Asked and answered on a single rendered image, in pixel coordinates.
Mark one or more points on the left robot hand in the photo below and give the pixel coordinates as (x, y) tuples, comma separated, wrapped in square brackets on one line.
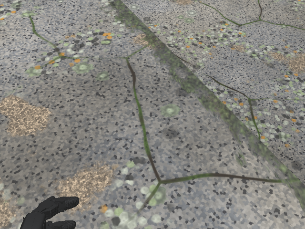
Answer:
[(47, 209)]

